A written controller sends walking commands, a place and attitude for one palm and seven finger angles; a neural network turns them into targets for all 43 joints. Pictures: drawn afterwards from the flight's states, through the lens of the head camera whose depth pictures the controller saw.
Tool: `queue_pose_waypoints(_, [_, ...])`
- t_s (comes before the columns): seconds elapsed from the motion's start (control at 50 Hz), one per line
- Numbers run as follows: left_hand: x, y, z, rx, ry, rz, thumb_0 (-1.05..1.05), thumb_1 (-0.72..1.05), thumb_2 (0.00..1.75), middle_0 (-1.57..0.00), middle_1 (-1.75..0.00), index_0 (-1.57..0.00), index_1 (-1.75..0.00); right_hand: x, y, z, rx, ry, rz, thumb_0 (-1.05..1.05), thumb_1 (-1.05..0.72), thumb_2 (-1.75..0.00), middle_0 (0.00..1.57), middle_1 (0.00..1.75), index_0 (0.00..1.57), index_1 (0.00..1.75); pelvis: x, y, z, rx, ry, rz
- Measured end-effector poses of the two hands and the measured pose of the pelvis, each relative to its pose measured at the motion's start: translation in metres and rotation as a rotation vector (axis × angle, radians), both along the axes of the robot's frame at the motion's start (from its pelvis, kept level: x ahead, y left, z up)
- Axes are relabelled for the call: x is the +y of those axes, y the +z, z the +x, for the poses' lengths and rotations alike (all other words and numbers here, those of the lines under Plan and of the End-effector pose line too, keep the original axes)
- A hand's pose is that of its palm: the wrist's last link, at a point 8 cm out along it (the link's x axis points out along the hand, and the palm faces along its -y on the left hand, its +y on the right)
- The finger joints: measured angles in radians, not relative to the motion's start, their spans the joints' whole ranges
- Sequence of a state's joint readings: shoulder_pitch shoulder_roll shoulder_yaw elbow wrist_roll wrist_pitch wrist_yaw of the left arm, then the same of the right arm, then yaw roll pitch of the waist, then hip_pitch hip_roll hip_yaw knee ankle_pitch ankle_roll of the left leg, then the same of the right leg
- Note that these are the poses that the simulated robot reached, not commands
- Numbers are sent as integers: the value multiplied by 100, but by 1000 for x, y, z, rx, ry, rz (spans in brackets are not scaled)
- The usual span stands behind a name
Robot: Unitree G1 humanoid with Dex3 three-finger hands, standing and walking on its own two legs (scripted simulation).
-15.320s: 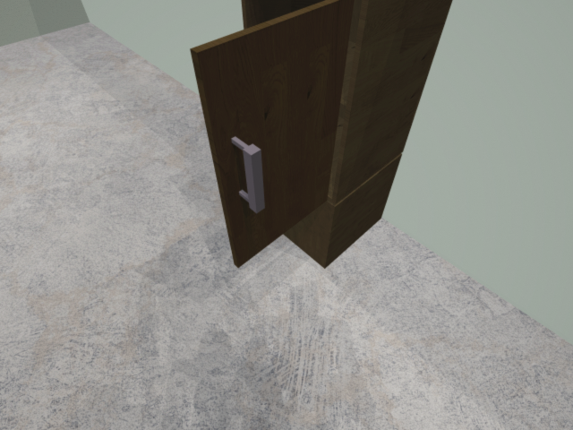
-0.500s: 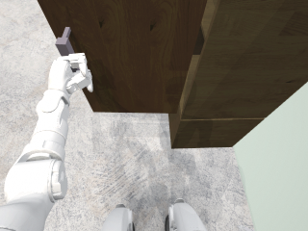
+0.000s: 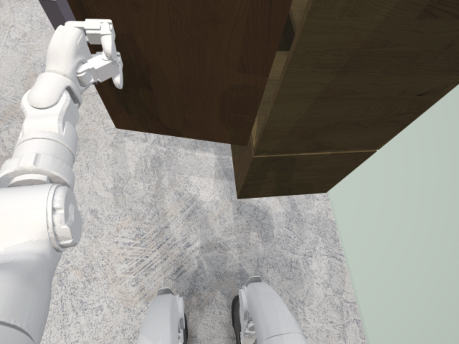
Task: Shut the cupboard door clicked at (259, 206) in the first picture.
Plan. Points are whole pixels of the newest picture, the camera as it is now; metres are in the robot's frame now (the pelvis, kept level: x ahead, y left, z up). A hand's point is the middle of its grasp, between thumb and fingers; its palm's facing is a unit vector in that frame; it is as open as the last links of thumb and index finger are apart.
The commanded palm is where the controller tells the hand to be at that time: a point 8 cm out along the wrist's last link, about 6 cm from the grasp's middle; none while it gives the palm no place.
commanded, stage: push the door shut along its arc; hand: left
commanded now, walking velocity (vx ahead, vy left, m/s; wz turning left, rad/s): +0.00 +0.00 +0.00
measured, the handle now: (79, 33) +0.62 +0.19 +0.09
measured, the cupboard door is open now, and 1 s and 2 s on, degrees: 78 68 68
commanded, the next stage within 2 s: pull the fist back off the door in 0.68 s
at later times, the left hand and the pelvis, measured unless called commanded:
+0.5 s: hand (139, 36) +0.60 +0.09 +0.10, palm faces -0.35 -0.94 -0.04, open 2.9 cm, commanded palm +0.62 +0.12 +0.10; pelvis +0.01 +0.00 -0.01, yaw -2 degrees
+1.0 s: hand (152, 25) +0.63 +0.07 +0.10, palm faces +0.06 -1.00 -0.03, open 3.0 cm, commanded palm +0.61 +0.10 +0.10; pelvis +0.01 +0.00 -0.02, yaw -2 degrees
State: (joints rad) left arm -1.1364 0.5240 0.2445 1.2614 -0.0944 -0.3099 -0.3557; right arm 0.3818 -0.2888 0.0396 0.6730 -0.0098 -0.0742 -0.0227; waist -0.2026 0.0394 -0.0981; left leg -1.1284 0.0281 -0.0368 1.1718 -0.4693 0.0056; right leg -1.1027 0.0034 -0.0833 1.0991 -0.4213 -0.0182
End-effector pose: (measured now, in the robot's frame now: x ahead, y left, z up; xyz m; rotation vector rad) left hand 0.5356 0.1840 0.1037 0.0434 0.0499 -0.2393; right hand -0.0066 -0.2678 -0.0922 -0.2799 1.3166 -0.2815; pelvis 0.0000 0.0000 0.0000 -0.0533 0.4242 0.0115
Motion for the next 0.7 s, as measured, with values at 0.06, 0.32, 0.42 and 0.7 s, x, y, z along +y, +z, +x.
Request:
queue_pose_waypoints(0.06, [-7,0,9,1,-18,-3,2,90,90,-130,-150,-129,-150,4,-1,-3,3,-12,2,0,-90,-90,20,30,20,30,1,-2,1,12,-6,-2])
queue_pose_waypoints(0.32, [-38,2,54,9,-86,-9,1,89,91,-130,-150,-129,-149,23,-6,-30,69,-101,25,0,-90,-90,20,30,20,30,6,-9,9,61,-39,-2])
queue_pose_waypoints(0.42, [-35,2,61,27,-101,4,-2,85,91,-130,-150,-130,-149,28,-5,-40,118,-117,35,0,-90,-90,20,30,20,30,5,-9,12,70,-40,-2])
queue_pose_waypoints(0.7, [-39,4,68,37,-138,6,0,87,94,-130,-150,-131,-150,12,1,-40,150,-80,-31,0,-90,-90,20,30,20,30,2,-14,10,94,-11,-19])
